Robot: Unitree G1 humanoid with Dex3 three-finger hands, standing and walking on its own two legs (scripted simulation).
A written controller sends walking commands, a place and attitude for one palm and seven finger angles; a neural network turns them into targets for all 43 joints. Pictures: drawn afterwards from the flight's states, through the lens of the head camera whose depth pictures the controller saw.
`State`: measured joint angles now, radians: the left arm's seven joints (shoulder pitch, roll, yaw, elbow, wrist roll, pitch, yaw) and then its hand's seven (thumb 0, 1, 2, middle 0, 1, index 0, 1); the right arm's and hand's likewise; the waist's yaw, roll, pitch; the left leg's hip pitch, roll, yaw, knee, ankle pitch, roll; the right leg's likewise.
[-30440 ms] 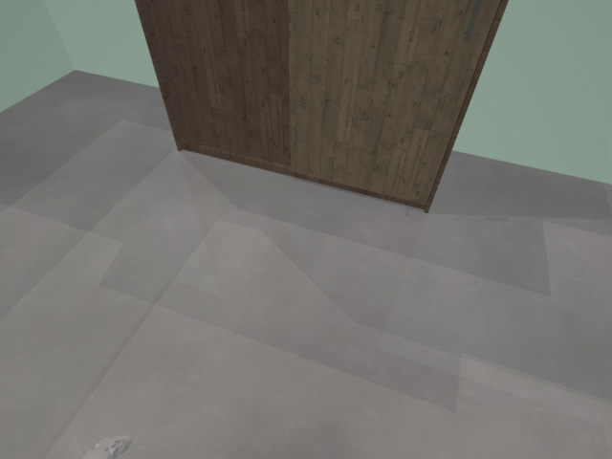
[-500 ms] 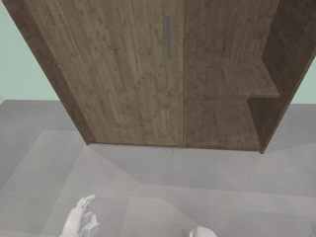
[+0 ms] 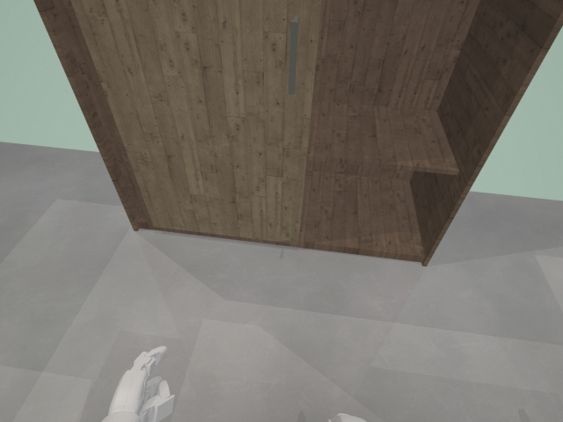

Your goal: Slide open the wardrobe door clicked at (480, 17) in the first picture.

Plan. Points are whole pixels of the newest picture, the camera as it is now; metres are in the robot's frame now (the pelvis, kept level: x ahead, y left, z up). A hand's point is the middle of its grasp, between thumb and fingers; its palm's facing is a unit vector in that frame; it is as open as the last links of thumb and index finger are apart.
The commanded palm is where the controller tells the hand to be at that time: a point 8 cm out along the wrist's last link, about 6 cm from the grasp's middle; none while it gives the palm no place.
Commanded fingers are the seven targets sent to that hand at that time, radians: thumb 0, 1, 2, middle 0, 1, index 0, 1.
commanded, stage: stop stepping back and stand still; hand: right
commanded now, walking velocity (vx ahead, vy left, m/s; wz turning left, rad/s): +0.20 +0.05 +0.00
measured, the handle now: (293, 56) +0.97 +0.00 +0.12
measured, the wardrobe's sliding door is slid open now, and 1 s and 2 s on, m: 0.56 0.56 0.56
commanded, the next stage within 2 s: let the arm hang, fingers relaxed in 0.26 s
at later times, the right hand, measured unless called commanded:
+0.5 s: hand (486, 351) +0.24 -0.28 +0.00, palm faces +0.21 +0.87 -0.45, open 7.4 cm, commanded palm none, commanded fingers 0.00 -0.90 -0.90 0.20 0.30 0.20 0.30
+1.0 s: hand out of the picture +0.06 -0.26 -0.16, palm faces -0.01 +0.97 -0.26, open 7.3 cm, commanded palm none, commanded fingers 0.00 -0.90 -0.90 0.20 0.30 0.20 0.30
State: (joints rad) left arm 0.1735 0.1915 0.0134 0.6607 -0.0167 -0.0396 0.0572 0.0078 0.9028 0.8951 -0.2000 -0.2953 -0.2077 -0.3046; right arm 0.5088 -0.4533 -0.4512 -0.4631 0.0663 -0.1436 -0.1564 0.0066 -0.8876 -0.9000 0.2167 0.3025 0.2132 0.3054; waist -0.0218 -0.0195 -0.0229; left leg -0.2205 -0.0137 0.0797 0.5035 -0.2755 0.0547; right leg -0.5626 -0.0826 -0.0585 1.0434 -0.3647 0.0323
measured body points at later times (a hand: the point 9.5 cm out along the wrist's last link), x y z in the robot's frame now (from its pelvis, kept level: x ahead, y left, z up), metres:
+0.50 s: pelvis +0.03 -0.03 -0.02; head +0.02 +0.01 +0.43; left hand +0.17 +0.21 -0.15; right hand +0.22 -0.32 +0.03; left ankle +0.06 +0.09 -0.73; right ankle +0.03 -0.14 -0.74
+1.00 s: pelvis +0.04 -0.06 +0.01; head +0.06 -0.06 +0.46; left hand +0.06 +0.17 -0.15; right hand +0.06 -0.31 -0.14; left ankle +0.06 +0.09 -0.73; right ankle +0.03 -0.14 -0.74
